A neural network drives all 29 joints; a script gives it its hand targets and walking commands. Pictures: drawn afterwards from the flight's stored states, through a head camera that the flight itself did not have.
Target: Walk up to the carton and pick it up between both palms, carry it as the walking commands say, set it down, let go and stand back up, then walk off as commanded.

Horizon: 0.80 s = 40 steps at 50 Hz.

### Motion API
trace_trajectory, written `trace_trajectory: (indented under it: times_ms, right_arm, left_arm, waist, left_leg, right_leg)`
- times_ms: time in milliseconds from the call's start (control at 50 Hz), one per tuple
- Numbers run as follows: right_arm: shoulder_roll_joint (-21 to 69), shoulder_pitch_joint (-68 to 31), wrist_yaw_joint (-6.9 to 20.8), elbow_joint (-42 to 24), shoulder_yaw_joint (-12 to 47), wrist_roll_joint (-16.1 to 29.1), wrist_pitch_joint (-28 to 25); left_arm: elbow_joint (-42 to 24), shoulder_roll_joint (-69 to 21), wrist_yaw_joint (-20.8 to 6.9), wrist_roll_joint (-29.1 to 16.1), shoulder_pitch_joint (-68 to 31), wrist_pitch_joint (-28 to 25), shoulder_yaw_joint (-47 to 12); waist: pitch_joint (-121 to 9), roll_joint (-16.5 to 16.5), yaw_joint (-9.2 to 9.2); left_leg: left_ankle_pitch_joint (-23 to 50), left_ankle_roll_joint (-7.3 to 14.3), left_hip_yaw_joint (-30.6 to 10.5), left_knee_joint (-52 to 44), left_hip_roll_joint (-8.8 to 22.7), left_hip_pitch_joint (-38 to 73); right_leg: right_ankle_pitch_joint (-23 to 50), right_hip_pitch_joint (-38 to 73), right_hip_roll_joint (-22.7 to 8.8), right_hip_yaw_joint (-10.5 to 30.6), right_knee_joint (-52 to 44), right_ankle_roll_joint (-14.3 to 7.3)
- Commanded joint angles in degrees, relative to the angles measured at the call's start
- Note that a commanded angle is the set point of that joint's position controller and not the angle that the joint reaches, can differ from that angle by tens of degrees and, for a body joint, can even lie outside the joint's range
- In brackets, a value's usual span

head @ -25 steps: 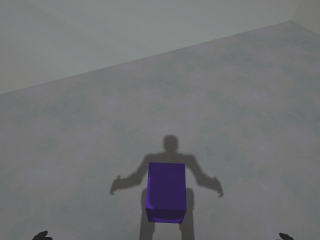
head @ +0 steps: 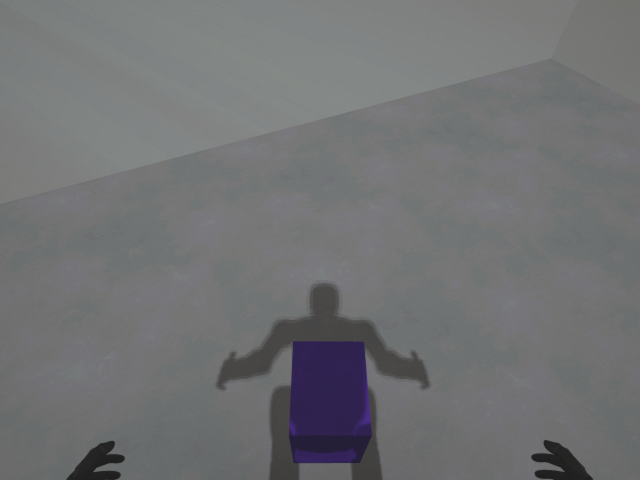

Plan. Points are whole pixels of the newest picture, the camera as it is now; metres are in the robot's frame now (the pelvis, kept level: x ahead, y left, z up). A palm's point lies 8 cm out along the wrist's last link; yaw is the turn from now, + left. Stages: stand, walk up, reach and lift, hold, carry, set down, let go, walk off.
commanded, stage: walk up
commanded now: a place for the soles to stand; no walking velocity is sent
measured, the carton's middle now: (327, 404) +0.41 -0.02 -0.63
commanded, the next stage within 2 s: stand in 0.04 s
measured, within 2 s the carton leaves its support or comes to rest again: neither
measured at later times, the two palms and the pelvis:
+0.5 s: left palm out of the picture +0.09 +0.29 -0.10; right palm out of the picture +0.09 -0.34 -0.11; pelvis -0.01 -0.03 +0.00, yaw -1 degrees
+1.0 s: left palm out of the picture +0.14 +0.28 -0.08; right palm out of the picture +0.14 -0.34 -0.09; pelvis -0.03 -0.03 -0.01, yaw +1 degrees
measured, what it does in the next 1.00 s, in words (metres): stands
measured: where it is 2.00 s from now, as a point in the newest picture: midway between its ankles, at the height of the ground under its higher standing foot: outside the picture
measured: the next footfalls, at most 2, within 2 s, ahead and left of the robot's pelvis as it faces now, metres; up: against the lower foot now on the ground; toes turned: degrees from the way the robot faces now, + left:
none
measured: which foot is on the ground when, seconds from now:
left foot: down 0.00-1.00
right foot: down 0.00-1.00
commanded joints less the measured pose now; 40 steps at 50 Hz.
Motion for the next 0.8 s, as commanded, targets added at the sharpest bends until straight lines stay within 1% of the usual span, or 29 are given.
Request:
trace_trajectory:
  times_ms: [0,180,280,480,780]
  right_arm:
    - [-10.56,-1.66,-0.17,-2.04,-2.02,-0.1,-0.45]
    - [-10.04,-0.96,0.11,-1.6,-2.01,-0.34,-0.27]
    - [-9.69,-0.36,0.26,-1.16,-1.9,-0.42,-0.14]
    - [-9.33,0.67,0.36,-0.63,-1.67,-0.48,-0.04]
    - [-9.46,1.79,0.29,-1.17,-1.56,-0.44,-0.15]
  left_arm:
    - [-1.79,9.6,0.17,0.08,-1.19,-0.4,1.78]
    - [-1.2,9.64,0.06,0.23,-0.56,-0.58,1.93]
    - [-0.9,9.68,0.05,0.29,-0.18,-0.79,2.01]
    - [-1.04,9.79,0.04,0.31,0.09,-1.07,2.16]
    - [-2.19,9.98,-0.12,0.32,-0.11,-1.0,2.43]
  waist:
    - [-6.02,1.6,0.12]
    - [-4.69,0.52,0.07]
    - [-4.2,0.07,-0.08]
    - [-4.1,-0.45,-0.22]
    - [-4.59,-0.31,-0.14]
  left_leg:
    - [17.11,0.37,-5.3,-3.35,8.2,1.1]
    - [8.85,0.3,-5.49,-4.64,8.07,0.43]
    - [6.53,-0.05,-5.45,-4.8,7.92,0.64]
    - [5.81,-0.67,-5.12,-4.58,7.88,1.26]
    - [7.15,-0.73,-4.41,-4.07,8.29,1.32]
  right_leg:
    - [13.47,1.98,-3.91,1.81,-0.64,-3.8]
    - [9.8,0.85,-3.89,3.07,-2.35,-3.74]
    - [8.64,0.14,-4.05,4.15,-3.5,-3.81]
    - [8.04,-0.65,-4.4,5.91,-4.75,-4.0]
    - [9.69,-0.29,-4.09,6.53,-3.98,-4.34]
